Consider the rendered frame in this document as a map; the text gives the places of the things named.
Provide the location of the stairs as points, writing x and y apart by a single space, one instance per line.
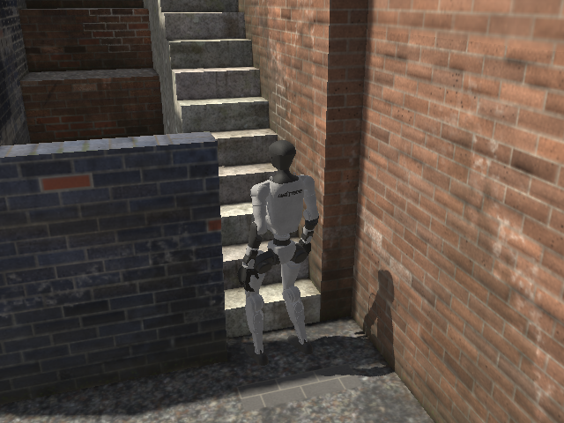
208 83

